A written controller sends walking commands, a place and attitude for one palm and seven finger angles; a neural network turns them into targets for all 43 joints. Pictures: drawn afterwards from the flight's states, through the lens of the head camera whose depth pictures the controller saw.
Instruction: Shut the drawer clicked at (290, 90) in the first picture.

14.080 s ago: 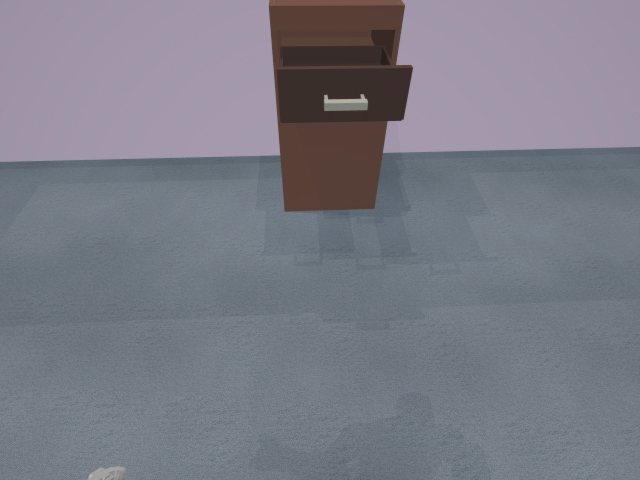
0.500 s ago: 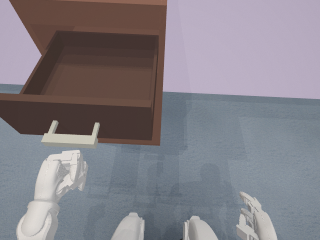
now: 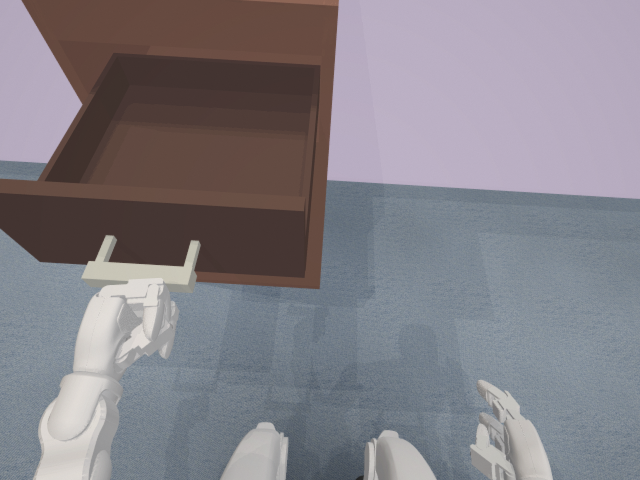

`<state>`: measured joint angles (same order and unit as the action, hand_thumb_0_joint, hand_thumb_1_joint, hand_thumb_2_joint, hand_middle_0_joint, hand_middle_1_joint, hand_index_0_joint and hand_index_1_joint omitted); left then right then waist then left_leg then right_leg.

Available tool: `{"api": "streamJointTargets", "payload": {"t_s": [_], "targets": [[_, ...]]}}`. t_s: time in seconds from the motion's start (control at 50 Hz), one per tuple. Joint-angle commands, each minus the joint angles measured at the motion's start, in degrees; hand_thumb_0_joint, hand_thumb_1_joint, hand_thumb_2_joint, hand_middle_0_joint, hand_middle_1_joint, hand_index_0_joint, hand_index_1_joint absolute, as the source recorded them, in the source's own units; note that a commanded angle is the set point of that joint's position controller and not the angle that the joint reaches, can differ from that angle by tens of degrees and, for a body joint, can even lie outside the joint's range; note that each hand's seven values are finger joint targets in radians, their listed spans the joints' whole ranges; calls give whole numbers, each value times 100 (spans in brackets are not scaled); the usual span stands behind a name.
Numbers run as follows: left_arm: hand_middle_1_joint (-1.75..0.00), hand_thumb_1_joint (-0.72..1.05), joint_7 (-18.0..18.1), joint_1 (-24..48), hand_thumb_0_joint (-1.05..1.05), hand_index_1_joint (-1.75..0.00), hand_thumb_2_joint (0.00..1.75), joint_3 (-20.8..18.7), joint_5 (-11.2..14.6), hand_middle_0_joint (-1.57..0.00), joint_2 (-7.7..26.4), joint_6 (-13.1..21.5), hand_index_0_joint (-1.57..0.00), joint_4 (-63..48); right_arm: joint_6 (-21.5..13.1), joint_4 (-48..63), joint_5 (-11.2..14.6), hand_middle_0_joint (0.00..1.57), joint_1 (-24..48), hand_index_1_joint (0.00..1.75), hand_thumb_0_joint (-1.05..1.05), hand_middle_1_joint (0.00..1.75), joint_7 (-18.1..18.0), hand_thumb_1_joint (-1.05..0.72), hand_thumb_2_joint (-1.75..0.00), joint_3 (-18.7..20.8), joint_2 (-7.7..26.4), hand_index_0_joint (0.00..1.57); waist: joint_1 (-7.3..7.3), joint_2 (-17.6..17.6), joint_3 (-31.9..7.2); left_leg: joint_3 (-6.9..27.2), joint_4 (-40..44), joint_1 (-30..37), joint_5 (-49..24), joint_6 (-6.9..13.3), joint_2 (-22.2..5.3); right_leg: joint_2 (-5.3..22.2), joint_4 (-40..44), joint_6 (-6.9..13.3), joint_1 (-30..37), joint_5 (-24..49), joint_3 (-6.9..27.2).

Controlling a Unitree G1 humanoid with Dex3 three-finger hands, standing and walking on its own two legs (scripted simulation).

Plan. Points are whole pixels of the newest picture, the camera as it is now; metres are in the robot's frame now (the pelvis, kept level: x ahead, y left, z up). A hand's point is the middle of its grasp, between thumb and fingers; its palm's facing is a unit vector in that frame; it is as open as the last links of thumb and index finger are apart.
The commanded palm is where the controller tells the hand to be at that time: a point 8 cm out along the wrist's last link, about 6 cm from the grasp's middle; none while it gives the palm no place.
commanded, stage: push the drawer shut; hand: left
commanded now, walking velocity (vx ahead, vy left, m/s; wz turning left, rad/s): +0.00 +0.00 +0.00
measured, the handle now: (146, 261) +0.36 +0.24 +0.04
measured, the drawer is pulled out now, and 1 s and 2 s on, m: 0.28 0.16 0.03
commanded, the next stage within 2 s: none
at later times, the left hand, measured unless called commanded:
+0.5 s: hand (181, 273) +0.35 +0.19 +0.04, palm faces -0.02 -1.00 -0.04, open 3.2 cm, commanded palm +0.34 +0.24 +0.04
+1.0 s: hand (194, 232) +0.41 +0.19 +0.04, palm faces -0.01 -1.00 -0.05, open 3.2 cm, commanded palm +0.39 +0.24 +0.04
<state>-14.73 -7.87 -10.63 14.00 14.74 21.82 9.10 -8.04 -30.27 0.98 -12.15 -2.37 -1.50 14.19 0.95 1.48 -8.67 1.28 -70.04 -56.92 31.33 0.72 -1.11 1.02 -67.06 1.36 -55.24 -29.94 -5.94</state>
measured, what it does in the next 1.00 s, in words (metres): stands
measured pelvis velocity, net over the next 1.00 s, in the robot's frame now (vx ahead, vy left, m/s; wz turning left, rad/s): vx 0.00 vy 0.00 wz -0.03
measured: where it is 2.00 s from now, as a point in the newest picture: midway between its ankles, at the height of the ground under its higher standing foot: outside the picture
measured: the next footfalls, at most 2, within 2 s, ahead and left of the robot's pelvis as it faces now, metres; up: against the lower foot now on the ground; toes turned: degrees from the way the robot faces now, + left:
none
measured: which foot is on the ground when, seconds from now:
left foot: down 0.00-1.00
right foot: down 0.00-1.00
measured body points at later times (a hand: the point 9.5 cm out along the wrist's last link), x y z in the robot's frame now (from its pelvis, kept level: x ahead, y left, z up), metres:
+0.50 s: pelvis -0.01 +0.00 +0.00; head +0.09 +0.01 +0.44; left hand +0.34 +0.25 +0.04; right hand +0.13 -0.25 -0.09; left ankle +0.02 +0.11 -0.64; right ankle +0.02 -0.11 -0.64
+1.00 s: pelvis +0.00 +0.00 +0.01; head +0.11 +0.01 +0.44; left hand +0.40 +0.24 +0.05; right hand +0.10 -0.26 -0.11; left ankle +0.02 +0.11 -0.64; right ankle +0.02 -0.11 -0.64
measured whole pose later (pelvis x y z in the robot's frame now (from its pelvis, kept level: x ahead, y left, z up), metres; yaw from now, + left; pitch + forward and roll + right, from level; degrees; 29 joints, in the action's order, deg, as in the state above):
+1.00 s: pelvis +0.00 +0.00 +0.01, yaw -1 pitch +20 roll -2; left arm -13.3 23.8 -16.3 10.0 18.8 24.5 40.9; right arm -2.8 -35.0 0.5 -15.6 -1.4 -1.5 14.7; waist 4.3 0.9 -7.7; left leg -0.3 -67.4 -58.0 29.7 1.0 -1.6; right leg 0.4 -64.6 1.0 -57.2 -27.7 -4.2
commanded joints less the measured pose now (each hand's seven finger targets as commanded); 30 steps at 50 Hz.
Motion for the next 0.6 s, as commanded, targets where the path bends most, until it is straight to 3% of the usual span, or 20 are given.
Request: {"api": "streamJointTargets", "payload": {"t_s": [0.0,0.02,0.04,0.12,0.16,0.24,0.3,0.34,0.44,0.46,0.5,0.52,0.58], "targets": [[-160,90,81,1298,0,-160,90,-343,84,-140,781,309,-140,-1068,-258,677,18,20,-3,30,0,30,-106,-90,-90,359,813,20,229,163,-1607,168,1033,1095,-1541,67,98,-140,984,12,971,1224,322],[-160,90,101,1416,0,-160,90,-386,71,-140,790,325,-140,-995,-258,643,8,20,-13,30,0,30,-107,-90,-90,359,815,20,204,134,-1680,179,1051,1094,-1529,57,100,-131,976,10,1005,1214,324],[-160,90,102,1675,0,-160,90,-301,56,-140,745,335,-140,-907,-261,601,11,20,-1,30,0,30,-113,-90,-90,354,816,20,270,175,-1643,154,1024,1062,-1396,61,104,-124,1012,-4,927,1099,356],[-160,90,103,1874,0,-160,90,-507,44,-140,916,390,-140,-565,-255,558,19,20,7,30,0,30,-130,-90,-90,353,839,20,180,121,-1728,142,1084,980,-1210,63,119,-125,1059,14,1032,876,404],[-160,90,93,2404,0,-160,90,-422,28,-140,926,401,-140,-542,-253,500,30,20,21,30,0,30,-143,-90,-90,336,842,20,249,291,-1693,147,1105,1017,-1089,50,112,-107,1078,13,918,767,409],[-160,90,94,2794,0,-160,90,-546,25,-140,1054,359,-140,-72,-206,441,35,20,-27,30,0,30,-156,-90,-90,317,864,20,299,97,-1656,135,1115,887,-974,68,106,-124,1141,-7,971,666,450],[-160,90,88,2880,0,-160,90,-683,17,-140,1204,356,-140,86,-176,436,34,20,-89,30,0,30,-158,-90,-90,327,877,20,218,195,-1872,138,1161,1015,-1170,59,100,-128,1107,18,1101,841,439],[-160,90,94,3119,0,-160,90,-475,0,-140,998,346,-140,132,-159,424,41,20,-115,30,0,30,-133,-90,-90,314,849,20,267,378,-1869,133,1199,1167,-1259,39,99,-119,1120,13,1021,960,424],[-160,90,212,3691,0,-160,90,-434,-123,-140,1017,374,-140,601,-107,326,22,20,-252,30,0,30,-100,-90,-90,319,896,20,345,221,-1818,184,1250,1197,-1155,27,80,-135,1120,11,862,864,383],[-160,90,239,3780,0,-160,90,-561,-148,-140,1170,398,-140,692,-87,300,17,20,-279,30,0,30,-104,-90,-90,331,911,20,324,212,-1819,188,1250,1193,-1175,20,66,-136,1118,18,864,879,393],[-160,90,253,3889,0,-160,90,-443,-195,-140,1069,449,-140,725,-64,309,4,20,-331,30,0,30,-82,-90,-90,337,918,20,342,290,-1922,221,1262,1331,-1346,17,61,-144,1063,36,818,999,357],[-160,90,258,3788,0,-160,90,-487,-203,-140,1047,455,-140,787,-45,302,-4,20,-358,30,0,30,-62,-90,-90,348,908,20,286,266,-2061,193,1259,1398,-1462,7,67,-137,1063,29,917,1113,367],[-160,90,295,4016,0,-160,90,-445,-249,-140,1059,490,-140,911,35,266,-4,20,-392,30,0,30,-27,-90,-90,353,907,20,344,272,-1999,166,1267,1368,-1482,-2,54,-133,1084,18,908,1169,380]]}}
